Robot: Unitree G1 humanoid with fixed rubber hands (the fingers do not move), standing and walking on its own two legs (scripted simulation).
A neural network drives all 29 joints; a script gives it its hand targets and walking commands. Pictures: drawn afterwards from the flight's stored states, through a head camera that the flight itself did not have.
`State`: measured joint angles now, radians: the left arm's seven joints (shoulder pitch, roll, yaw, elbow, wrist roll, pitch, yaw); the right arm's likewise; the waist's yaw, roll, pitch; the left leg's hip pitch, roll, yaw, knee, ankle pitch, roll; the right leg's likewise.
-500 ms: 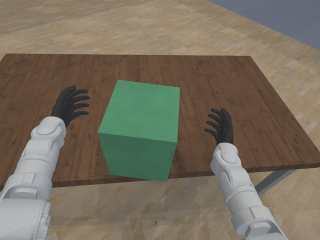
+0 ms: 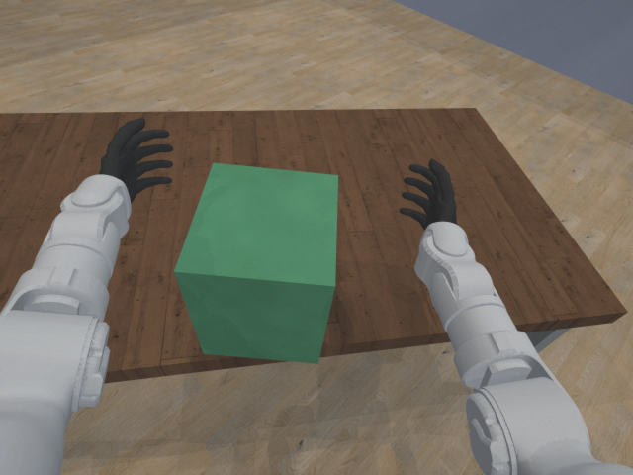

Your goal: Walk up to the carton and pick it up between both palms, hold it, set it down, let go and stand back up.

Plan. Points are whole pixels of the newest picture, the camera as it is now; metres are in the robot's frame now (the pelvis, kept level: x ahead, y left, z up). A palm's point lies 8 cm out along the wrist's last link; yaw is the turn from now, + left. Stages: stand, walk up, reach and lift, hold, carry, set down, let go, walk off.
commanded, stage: reach and lift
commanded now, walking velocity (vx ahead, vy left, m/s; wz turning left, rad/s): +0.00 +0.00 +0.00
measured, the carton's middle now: (268, 268) +0.45 +0.04 -0.06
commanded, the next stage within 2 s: none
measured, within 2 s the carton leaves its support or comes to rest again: neither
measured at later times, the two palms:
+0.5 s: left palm (152, 226) +0.45 +0.20 +0.05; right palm (419, 258) +0.38 -0.17 +0.05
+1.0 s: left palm (143, 274) +0.42 +0.23 -0.02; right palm (384, 291) +0.37 -0.13 -0.02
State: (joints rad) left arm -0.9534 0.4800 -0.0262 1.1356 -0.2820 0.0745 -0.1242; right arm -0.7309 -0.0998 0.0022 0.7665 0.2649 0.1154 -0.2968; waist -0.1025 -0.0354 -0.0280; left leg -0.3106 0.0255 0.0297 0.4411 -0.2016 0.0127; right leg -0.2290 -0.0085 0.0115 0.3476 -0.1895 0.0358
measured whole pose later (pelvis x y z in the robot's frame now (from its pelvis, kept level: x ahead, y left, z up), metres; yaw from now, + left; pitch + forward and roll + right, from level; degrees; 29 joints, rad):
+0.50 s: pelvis -0.01 +0.00 -0.01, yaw +1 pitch +13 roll -2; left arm -1.02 0.41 -0.08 1.48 -0.27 -0.18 -0.11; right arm -0.79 -0.03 -0.03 1.07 0.23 -0.08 -0.28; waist -0.15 -0.03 -0.12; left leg -0.56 0.03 0.01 0.53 -0.20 0.01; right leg -0.47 -0.01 -0.01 0.44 -0.20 0.04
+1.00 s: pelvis -0.02 +0.01 -0.04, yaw +0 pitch +22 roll -3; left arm -0.99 0.35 -0.06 1.60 -0.23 -0.40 -0.07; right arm -0.80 0.00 -0.05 1.29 0.23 -0.36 -0.22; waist -0.09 -0.01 -0.21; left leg -0.87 0.02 -0.02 0.77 -0.28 0.02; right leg -0.77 -0.01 -0.03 0.67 -0.28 0.05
